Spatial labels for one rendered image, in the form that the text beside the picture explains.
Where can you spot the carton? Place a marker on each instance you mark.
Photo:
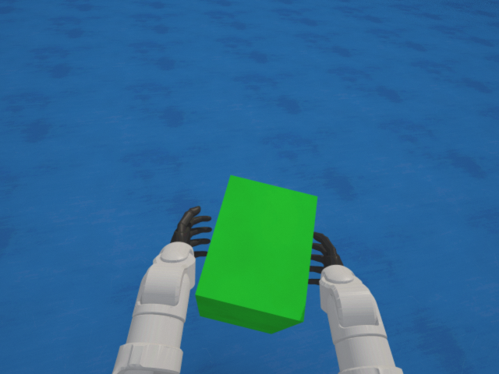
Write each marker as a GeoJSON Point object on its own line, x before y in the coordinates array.
{"type": "Point", "coordinates": [257, 267]}

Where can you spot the left robot hand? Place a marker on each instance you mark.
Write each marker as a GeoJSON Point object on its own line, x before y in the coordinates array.
{"type": "Point", "coordinates": [184, 232]}

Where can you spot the right robot hand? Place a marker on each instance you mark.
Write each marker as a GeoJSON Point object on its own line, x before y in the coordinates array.
{"type": "Point", "coordinates": [330, 256]}

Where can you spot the robot left forearm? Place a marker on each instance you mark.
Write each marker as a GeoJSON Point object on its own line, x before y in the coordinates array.
{"type": "Point", "coordinates": [155, 333]}

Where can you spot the robot right forearm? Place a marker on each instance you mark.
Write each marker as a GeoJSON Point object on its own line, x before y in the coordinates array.
{"type": "Point", "coordinates": [357, 330]}

